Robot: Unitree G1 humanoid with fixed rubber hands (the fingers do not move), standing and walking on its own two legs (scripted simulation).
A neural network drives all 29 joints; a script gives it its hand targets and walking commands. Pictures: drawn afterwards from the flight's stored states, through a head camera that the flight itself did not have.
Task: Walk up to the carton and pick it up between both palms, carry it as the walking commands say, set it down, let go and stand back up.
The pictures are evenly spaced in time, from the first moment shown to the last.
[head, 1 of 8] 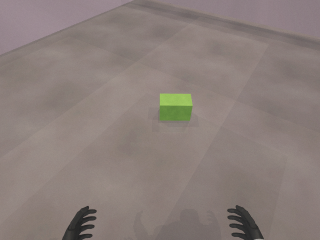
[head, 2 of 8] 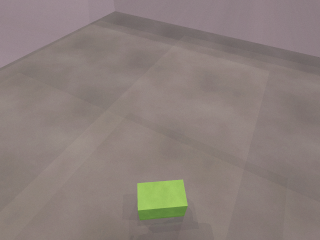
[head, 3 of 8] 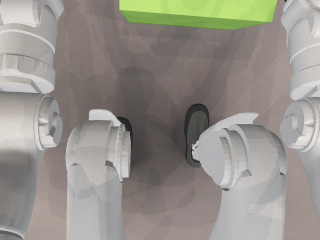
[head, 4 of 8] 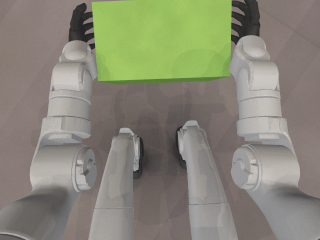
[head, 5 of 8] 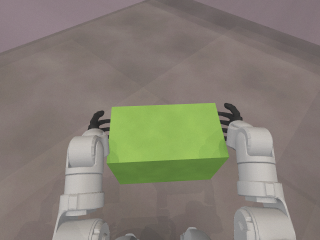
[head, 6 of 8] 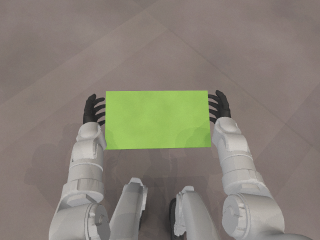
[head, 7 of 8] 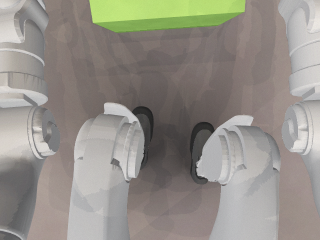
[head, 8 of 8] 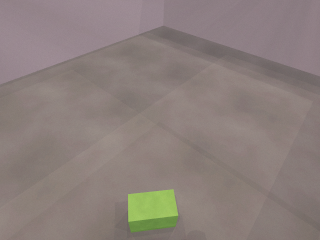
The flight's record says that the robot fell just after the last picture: no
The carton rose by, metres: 0.70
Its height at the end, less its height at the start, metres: +0.00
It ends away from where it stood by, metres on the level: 0.14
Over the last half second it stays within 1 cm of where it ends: yes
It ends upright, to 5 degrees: yes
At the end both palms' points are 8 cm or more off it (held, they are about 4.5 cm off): yes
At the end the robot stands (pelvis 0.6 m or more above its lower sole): yes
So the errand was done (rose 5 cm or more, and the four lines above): yes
